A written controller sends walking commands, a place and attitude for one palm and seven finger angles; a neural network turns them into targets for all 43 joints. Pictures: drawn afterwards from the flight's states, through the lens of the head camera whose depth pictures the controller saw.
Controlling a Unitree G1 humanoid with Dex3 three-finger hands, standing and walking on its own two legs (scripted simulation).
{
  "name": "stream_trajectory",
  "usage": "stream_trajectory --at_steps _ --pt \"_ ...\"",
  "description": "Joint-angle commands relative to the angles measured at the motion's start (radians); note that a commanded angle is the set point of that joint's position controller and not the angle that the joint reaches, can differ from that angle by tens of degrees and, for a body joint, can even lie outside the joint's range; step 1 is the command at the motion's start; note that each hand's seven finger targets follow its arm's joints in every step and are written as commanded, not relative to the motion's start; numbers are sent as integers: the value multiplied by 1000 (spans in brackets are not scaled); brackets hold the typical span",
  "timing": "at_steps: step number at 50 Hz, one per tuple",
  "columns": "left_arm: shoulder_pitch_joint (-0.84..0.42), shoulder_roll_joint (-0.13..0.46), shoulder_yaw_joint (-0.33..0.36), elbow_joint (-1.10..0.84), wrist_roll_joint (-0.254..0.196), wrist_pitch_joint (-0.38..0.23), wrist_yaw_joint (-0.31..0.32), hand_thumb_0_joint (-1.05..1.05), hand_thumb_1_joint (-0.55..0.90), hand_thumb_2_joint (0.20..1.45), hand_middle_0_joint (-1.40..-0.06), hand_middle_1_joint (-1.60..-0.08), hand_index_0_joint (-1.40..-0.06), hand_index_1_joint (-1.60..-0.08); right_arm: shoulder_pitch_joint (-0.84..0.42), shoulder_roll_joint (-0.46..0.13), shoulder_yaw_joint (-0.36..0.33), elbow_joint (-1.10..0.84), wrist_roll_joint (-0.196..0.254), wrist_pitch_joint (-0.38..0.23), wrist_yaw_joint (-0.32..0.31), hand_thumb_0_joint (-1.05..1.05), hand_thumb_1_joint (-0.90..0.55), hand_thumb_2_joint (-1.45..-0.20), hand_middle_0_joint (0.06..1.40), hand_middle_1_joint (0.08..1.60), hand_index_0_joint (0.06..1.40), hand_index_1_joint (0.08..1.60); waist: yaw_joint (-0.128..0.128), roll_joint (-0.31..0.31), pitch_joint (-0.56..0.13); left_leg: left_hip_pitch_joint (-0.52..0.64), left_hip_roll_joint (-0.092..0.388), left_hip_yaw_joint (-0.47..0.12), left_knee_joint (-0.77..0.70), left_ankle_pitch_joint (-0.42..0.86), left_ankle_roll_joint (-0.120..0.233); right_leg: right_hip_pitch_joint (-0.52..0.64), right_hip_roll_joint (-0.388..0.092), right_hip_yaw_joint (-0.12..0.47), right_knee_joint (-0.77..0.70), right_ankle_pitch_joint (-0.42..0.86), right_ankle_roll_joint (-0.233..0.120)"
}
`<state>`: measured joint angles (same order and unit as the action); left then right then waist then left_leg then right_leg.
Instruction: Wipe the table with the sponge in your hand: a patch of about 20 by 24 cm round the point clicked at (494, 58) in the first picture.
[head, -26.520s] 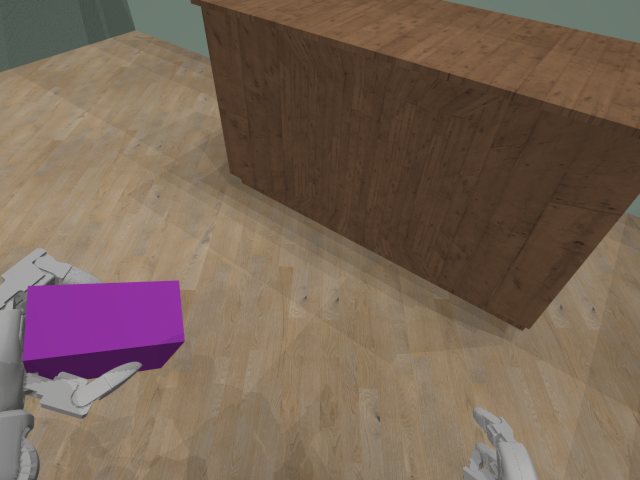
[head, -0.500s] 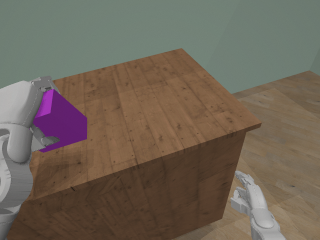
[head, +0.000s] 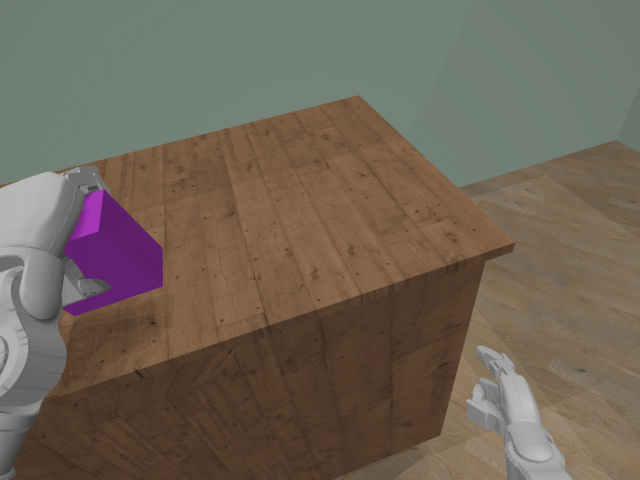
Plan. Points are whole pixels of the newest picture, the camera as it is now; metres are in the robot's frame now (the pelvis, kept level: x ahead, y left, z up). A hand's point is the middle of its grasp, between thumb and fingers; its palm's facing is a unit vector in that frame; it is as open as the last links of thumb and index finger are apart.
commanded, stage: move the sponge above the wiping area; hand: left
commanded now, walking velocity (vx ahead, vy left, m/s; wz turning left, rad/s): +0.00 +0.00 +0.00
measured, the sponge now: (99, 265) +0.26 +0.31 +0.18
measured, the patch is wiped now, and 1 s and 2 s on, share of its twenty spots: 0.00 0.00 0.00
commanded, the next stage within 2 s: none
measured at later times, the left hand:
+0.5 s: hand (86, 246) +0.26 +0.30 +0.22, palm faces +0.24 -0.06 -0.97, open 10.1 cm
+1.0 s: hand (96, 247) +0.27 +0.30 +0.20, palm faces +0.20 -0.05 -0.98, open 10.1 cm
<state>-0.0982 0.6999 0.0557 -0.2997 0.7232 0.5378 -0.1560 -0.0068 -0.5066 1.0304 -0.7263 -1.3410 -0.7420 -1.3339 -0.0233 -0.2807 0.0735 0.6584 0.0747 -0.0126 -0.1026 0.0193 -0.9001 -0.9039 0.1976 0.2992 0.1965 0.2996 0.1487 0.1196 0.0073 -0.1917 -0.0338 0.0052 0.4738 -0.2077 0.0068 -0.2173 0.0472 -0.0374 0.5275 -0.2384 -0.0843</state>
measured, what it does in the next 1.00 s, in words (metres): stands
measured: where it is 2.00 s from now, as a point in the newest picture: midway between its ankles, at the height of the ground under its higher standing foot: outside the picture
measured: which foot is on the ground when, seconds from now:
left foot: down 0.00-1.00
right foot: down 0.00-1.00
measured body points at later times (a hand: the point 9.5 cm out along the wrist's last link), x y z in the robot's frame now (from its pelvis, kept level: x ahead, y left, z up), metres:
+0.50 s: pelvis +0.01 +0.00 +0.00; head -0.01 -0.06 +0.45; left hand +0.24 +0.30 +0.27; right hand +0.28 -0.18 -0.07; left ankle +0.03 +0.12 -0.73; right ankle +0.03 -0.06 -0.74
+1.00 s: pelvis +0.01 +0.00 +0.00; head +0.00 -0.06 +0.45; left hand +0.25 +0.30 +0.26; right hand +0.29 -0.18 -0.07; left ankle +0.03 +0.12 -0.73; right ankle +0.03 -0.06 -0.74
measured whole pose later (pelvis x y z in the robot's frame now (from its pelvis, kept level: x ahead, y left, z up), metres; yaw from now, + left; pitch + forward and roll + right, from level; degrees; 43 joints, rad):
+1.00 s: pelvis +0.01 +0.00 +0.00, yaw +0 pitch -3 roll +1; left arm -0.06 0.65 0.03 -0.29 0.76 0.53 -0.15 -0.01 -0.51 1.03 -0.73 -1.34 -0.74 -1.33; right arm -0.02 -0.28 0.07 0.65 0.07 0.00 -0.09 0.02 -0.90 -0.90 0.20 0.30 0.20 0.30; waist 0.15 0.12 0.00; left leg -0.19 -0.04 0.00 0.46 -0.22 0.01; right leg -0.21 0.04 -0.04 0.51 -0.25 -0.08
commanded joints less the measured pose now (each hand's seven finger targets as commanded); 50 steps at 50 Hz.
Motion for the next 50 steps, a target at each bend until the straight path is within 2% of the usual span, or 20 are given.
stream_trajectory --at_steps 1,9,12,14,18,19,21,23,24,25,29,31,34,37,39,42,44,46,49,50 --pt "-336 266 158 -128 59 -21 44 0 100 1300 -1200 -1600 -1200 -1600 -242 -74 -31 -181 -7 -70 -4 0 -900 -900 200 300 200 300 -10 -57 -199 6 5 -64 -53 80 17 71 -91 162 -142 -7 26" --pt "-310 293 205 -176 64 -27 53 0 100 1300 -1200 -1600 -1200 -1600 -288 -65 -25 -199 -6 -72 4 0 -900 -900 200 300 200 300 20 -31 -222 9 4 -72 -55 101 15 95 -82 194 -131 17 8" --pt "-302 269 184 -146 61 -29 55 0 100 1300 -1200 -1600 -1200 -1600 -237 -71 -34 -187 -11 -62 7 0 -900 -900 200 300 200 300 4 -81 -218 1 9 -63 -57 105 17 94 -90 156 -124 42 26" --pt "-286 292 215 -167 57 -25 56 0 100 1300 -1200 -1600 -1200 -1600 -282 -67 -27 -197 -4 -66 8 0 -900 -900 200 300 200 300 17 -33 -225 7 6 -70 -51 112 14 99 -82 195 -128 42 8" --pt "-249 253 184 -205 52 -26 53 0 100 1300 -1200 -1600 -1200 -1600 -243 -68 -37 -198 -8 -54 13 0 -900 -900 200 300 200 300 5 -50 -241 18 10 -59 -47 145 17 107 -92 149 -110 108 26" --pt "-253 235 176 -217 46 -20 51 0 100 1300 -1200 -1600 -1200 -1600 -292 -57 -25 -212 -1 -65 12 0 -900 -900 200 300 200 300 10 -39 -223 23 7 -68 -45 130 17 90 -81 182 -122 76 13" --pt "-236 242 177 -176 54 -23 55 0 100 1300 -1200 -1600 -1200 -1600 -230 -71 -36 -191 -8 -60 10 0 -900 -900 200 300 200 300 -1 -88 -226 15 11 -65 -51 134 19 95 -85 141 -117 91 28" --pt "-253 261 184 -173 60 -26 57 0 100 1300 -1200 -1600 -1200 -1600 -229 -72 -37 -192 -9 -56 7 0 -900 -900 200 300 200 300 -1 -88 -206 8 9 -68 -58 110 20 83 -86 147 -125 62 29" --pt "-277 260 183 -196 63 -22 57 0 100 1300 -1200 -1600 -1200 -1600 -284 -64 -24 -205 -3 -67 5 0 -900 -900 200 300 200 300 10 -39 -205 21 6 -74 -55 106 19 75 -77 182 -132 42 10" --pt "-304 253 169 -186 70 -28 63 0 100 1300 -1200 -1600 -1200 -1600 -244 -71 -33 -187 -8 -64 5 0 -900 -900 200 300 200 300 -4 -35 -221 20 9 -69 -58 112 18 83 -85 150 -121 52 18" --pt "-322 254 166 -184 75 -26 62 0 100 1300 -1200 -1600 -1200 -1600 -284 -62 -24 -199 -3 -69 0 0 -900 -900 200 300 200 300 6 -30 -213 29 2 -78 -64 102 18 79 -72 176 -136 31 7" --pt "-338 234 135 -140 84 -31 65 0 100 1300 -1200 -1600 -1200 -1600 -235 -70 -32 -180 -10 -66 2 0 -900 -900 200 300 200 300 -7 -43 -213 25 4 -75 -71 102 17 79 -80 136 -132 38 18" --pt "-324 254 163 -169 88 -26 61 0 100 1300 -1200 -1600 -1200 -1600 -283 -60 -24 -198 -6 -71 3 0 -900 -900 200 300 200 300 12 -28 -241 35 2 -82 -69 123 18 105 -70 173 -126 62 1" --pt "-305 245 151 -138 94 -25 58 0 100 1300 -1200 -1600 -1200 -1600 -232 -71 -32 -180 -13 -57 9 0 -900 -900 200 300 200 300 -1 -65 -241 23 4 -71 -67 140 17 110 -79 137 -121 98 18" --pt "-293 246 165 -177 88 -20 54 0 100 1300 -1200 -1600 -1200 -1600 -286 -59 -22 -200 -5 -61 12 0 -900 -900 200 300 200 300 13 -8 -243 31 3 -79 -68 148 16 115 -69 169 -122 99 0" --pt "-249 228 154 -166 84 -19 53 0 100 1300 -1200 -1600 -1200 -1600 -230 -67 -33 -192 -11 -49 16 0 -900 -900 200 300 200 300 2 -71 -243 23 6 -66 -61 173 19 124 -81 132 -114 146 21" --pt "-268 253 178 -162 85 -13 52 0 100 1300 -1200 -1600 -1200 -1600 -276 -64 -24 -196 -5 -53 15 0 -900 -900 200 300 200 300 6 -54 -225 23 4 -76 -57 150 18 103 -68 176 -128 107 7" --pt "-250 230 155 -168 85 -20 56 0 100 1300 -1200 -1600 -1200 -1600 -233 -69 -32 -192 -9 -49 17 0 -900 -900 200 300 200 300 0 -51 -237 23 5 -72 -64 166 18 114 -77 130 -116 128 18" --pt "-252 255 180 -164 88 -15 58 0 100 1300 -1200 -1600 -1200 -1600 -275 -64 -26 -200 -4 -55 13 0 -900 -900 200 300 200 300 10 -48 -224 27 2 -76 -56 151 20 100 -67 176 -129 103 5" --pt "-276 222 143 -170 88 -21 60 0 100 1300 -1200 -1600 -1200 -1600 -240 -68 -31 -191 -9 -53 13 0 -900 -900 200 300 200 300 -4 -50 -248 25 6 -69 -55 159 19 115 -82 141 -113 122 16"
